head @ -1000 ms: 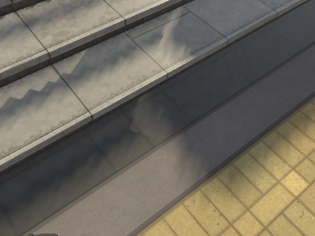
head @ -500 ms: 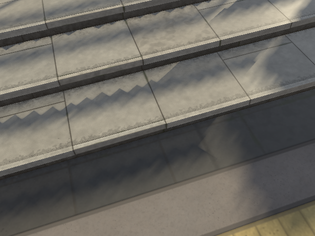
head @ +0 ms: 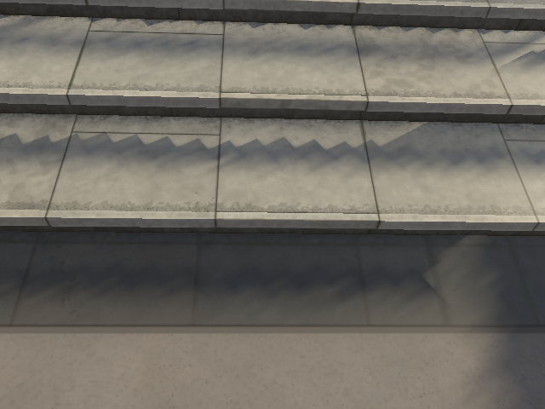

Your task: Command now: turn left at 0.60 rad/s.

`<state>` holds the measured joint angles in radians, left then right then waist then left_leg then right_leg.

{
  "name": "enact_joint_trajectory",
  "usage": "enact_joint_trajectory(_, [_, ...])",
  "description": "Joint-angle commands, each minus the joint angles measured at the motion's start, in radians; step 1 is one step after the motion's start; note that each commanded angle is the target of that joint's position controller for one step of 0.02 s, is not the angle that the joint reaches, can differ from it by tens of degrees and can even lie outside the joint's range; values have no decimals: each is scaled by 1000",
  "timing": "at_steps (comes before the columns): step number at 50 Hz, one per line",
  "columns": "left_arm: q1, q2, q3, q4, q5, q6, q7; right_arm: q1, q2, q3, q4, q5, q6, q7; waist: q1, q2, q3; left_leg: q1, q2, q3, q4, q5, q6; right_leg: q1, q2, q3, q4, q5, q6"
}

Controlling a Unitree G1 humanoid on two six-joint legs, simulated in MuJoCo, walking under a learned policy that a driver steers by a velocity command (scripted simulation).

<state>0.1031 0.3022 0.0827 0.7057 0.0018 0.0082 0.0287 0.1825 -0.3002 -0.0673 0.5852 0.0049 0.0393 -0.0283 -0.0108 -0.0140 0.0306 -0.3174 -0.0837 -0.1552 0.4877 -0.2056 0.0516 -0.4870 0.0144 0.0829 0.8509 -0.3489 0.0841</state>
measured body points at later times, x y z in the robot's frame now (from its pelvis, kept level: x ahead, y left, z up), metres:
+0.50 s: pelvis -0.01 -0.01 -0.01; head +0.02 +0.00 +0.44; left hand +0.06 +0.28 -0.11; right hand +0.20 -0.24 -0.10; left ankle -0.05 +0.11 -0.74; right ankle +0.02 -0.14 -0.74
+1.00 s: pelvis +0.05 -0.02 -0.01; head +0.06 -0.04 +0.44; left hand +0.09 +0.28 -0.11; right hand +0.19 -0.27 -0.14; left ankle -0.05 +0.11 -0.73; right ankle +0.08 -0.10 -0.74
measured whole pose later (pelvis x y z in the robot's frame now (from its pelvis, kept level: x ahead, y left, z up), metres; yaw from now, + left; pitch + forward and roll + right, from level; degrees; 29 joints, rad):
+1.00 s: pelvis +0.05 -0.02 -0.01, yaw +14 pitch +0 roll +1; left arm 0.26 0.30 0.05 0.79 -0.01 -0.09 -0.03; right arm 0.34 -0.29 -0.06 0.74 0.01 0.00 0.00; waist -0.01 0.04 0.00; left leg -0.21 0.00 -0.07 0.67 -0.44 0.01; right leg -0.30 0.00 -0.06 0.60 -0.29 -0.05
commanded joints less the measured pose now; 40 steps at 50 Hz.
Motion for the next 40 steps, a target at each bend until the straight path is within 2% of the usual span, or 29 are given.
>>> enact_joint_trajectory(1, [-37, 81, 18, -79, -6, -25, -8, -28, -181, -55, -72, 1, -7, 1, -11, 174, -113, 121, 240, -319, -108, 169, 179, 15, 20, 8, -94, -28, -10])
enact_joint_trajectory(4, [-14, 85, 21, -80, -11, -37, -20, -45, -179, -55, -73, 10, 0, 7, -2, 184, -125, 138, 225, -380, -76, 235, 167, 87, 34, 9, -221, -22, -29])
enact_joint_trajectory(6, [46, 85, 27, -62, -8, -45, -27, -75, -169, -52, -77, 25, 7, 2, 42, 170, -132, 101, 178, -371, -27, 224, 120, 227, 29, -11, -441, 141, -55])
enact_joint_trajectory(7, [75, 125, 39, -57, 3, -45, -23, -51, -140, -45, -76, 24, 7, -1, 37, 112, -154, 18, 132, -327, 42, 83, 69, 350, -72, 52, -484, 238, -92])
enact_joint_trajectory(8, [47, 211, 54, -71, 22, -35, -16, 8, -89, -33, -81, 17, 3, 1, -24, -157, -150, -155, -10, -140, 248, -253, -4, 441, -286, 267, -506, 430, -207])
enact_joint_trajectory(9, [57, 197, 52, -72, 46, -34, -19, -5, -163, -57, -85, 15, -8, -1, 4, -268, -117, -272, -59, -27, 475, -465, -60, 383, -422, 434, -544, 526, -366])
enact_joint_trajectory(10, [19, 148, 36, -91, 37, -36, -14, 18, -223, -79, -63, 8, -10, 0, -8, -171, -103, -281, 5, -27, 641, -405, -92, 354, -421, 375, -538, 502, -378])
enact_joint_trajectory(11, [-17, 107, 25, -97, 25, -33, -7, 23, -215, -83, -39, 12, -4, 0, -18, -123, -87, -273, 14, -18, 695, -342, -109, 330, -347, 281, -524, 452, -333])
enact_joint_trajectory(12, [-38, 91, 18, -101, 11, -30, -3, 37, -181, -76, -20, 10, 7, -5, -21, -104, -70, -281, 14, -11, 736, -294, -127, 331, -290, 211, -514, 415, -298])
enact_joint_trajectory(13, [-36, 86, 12, -99, 1, -27, 1, 38, -151, -67, -16, 9, 14, -4, -12, -105, -58, -293, 12, -6, 764, -261, -140, 334, -273, 176, -511, 442, -296])
enact_joint_trajectory(14, [-25, 89, 10, -95, 3, -22, 4, 29, -121, -57, -18, 13, 15, -2, -5, -108, -53, -279, 9, 18, 743, -244, -148, 327, -248, 130, -516, 465, -297])
enact_joint_trajectory(16, [10, 94, 10, -84, 10, -14, 6, -10, -89, -42, -32, 16, 10, -2, 21, -134, -70, -263, 20, 53, 621, -231, -158, 379, -233, 92, -510, 484, -304])
enact_joint_trajectory(19, [15, 117, 14, -74, 5, -6, 2, -39, -48, -16, -43, 3, 6, 5, 38, -171, -105, -126, 66, 101, 377, -265, -154, 386, -239, 62, -489, 502, -307])
enact_joint_trajectory(22, [41, 141, 17, -56, -12, 1, -7, -18, -64, -17, -27, 9, 4, 13, 42, -189, -104, 0, 64, 154, 148, -192, -134, 360, -252, 76, -466, 499, -310])
enact_joint_trajectory(24, [53, 119, 4, -40, -28, 0, -10, 46, -62, -18, 8, 2, 1, 18, 3, -157, -92, 155, 48, 175, -133, 27, -88, 299, -226, 56, -426, 456, -260])
enact_joint_trajectory(25, [101, 97, -6, -22, -20, -11, -15, 50, -93, -20, 2, -5, 0, 14, 12, -104, -110, 273, 100, 96, -160, 141, -57, 225, -205, 39, -403, 366, -190])
enact_joint_trajectory(26, [121, 45, -26, -37, 25, -27, -26, 75, -172, -32, -11, -15, 2, 2, 44, 114, -171, 392, 286, -110, -117, 433, 1, 124, -121, -51, -251, 141, -103])
enact_joint_trajectory(27, [90, 19, -35, -52, 23, -30, -21, 1, -131, -16, 0, -33, -4, 10, 63, 265, -138, 194, 349, -150, -118, 330, 118, 160, -79, -83, -307, -67, -56])
enact_joint_trajectory(28, [60, 67, -27, -42, 22, -27, -15, -64, -69, -1, -28, -32, -16, 19, 49, 190, -94, 146, 288, -111, -137, 180, 119, 210, -81, -85, -310, -3, -32])
enact_joint_trajectory(29, [39, 64, -27, -37, 24, -26, -16, -63, -42, 8, -12, -37, -25, 20, 43, 174, -89, 143, 239, -75, -132, 86, 75, 226, -75, -87, -341, 94, -29])
enact_joint_trajectory(31, [58, 83, -24, -21, 23, -16, -10, -46, -71, 3, 1, -31, -37, 22, 32, 161, -50, 102, 203, -56, -137, 22, 34, 255, -81, -78, -366, 180, -23])
enact_joint_trajectory(34, [81, 74, -26, 6, 14, -21, -13, -12, -52, 13, 19, -28, -40, 20, 30, 99, -25, 95, 172, -25, -116, 40, 11, 269, -82, -79, -383, 199, -29])
enact_joint_trajectory(35, [93, 70, -27, 18, 14, -22, -12, 2, -57, 11, 25, -24, -37, 16, 23, 97, -46, 113, 165, -23, -123, -51, 17, 267, -65, -102, -367, 148, -28])
enact_joint_trajectory(36, [94, 67, -26, 25, 8, -23, -10, 13, -78, 5, 26, -19, -32, 12, 10, 108, -38, 115, 172, -49, -147, -212, 39, 234, -37, -136, -323, 62, -31])
enact_joint_trajectory(38, [60, 70, -23, 11, -9, -33, -9, 68, -138, -14, 38, -8, -24, 9, -30, 164, 42, 109, 262, -200, -250, -535, 120, 74, -6, -167, -195, -68, -51])
enact_joint_trajectory(40, [11, 78, -17, -18, -24, -54, -15, 116, -143, -17, 57, -1, -40, 8, -54, 206, 102, 122, 350, -339, -306, -550, 184, -57, -46, -98, -55, -162, -94])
